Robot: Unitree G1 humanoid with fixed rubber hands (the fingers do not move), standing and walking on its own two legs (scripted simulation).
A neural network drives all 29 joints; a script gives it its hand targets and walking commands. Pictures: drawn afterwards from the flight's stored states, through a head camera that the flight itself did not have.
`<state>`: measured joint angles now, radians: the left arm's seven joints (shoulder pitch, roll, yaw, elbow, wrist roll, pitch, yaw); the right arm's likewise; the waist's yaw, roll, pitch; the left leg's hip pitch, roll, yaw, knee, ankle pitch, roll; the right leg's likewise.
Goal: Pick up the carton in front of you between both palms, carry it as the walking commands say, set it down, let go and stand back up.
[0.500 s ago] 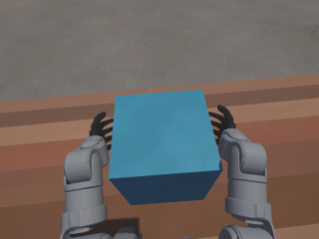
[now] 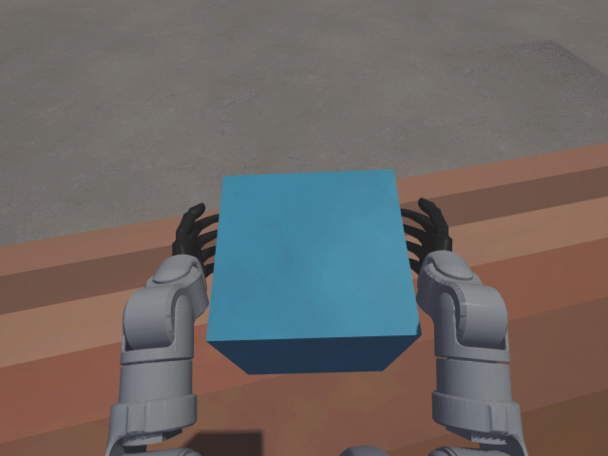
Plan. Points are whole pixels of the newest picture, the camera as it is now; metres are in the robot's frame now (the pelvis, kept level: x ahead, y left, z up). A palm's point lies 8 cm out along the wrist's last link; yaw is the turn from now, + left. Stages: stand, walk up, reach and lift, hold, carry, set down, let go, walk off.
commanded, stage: carry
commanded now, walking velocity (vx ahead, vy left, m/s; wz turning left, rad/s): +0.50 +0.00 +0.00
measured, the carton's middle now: (312, 284) +0.33 -0.01 +0.03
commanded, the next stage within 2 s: none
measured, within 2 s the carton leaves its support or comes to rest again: neither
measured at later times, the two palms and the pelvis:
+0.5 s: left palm (242, 148) +0.64 +0.10 +0.03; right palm (394, 135) +0.66 -0.20 +0.03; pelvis +0.33 -0.06 -0.09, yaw +2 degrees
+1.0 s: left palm (253, 114) +0.96 +0.11 -0.10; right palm (362, 107) +0.97 -0.20 -0.09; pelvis +0.64 -0.05 -0.20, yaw +1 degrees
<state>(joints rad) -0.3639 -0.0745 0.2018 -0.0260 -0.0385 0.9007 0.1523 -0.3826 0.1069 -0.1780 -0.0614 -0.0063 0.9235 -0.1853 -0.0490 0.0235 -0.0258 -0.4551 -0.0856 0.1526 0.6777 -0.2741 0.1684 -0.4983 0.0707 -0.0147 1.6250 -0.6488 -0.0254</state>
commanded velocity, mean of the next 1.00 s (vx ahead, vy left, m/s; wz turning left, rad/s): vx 0.50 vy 0.00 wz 0.00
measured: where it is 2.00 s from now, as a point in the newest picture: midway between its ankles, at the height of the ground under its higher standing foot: (318, 256)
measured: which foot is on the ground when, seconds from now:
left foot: down 0.00-0.46, up 0.48-0.90, down 0.92-1.00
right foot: up 0.00-0.42, down 0.44-0.96, up 0.98-1.00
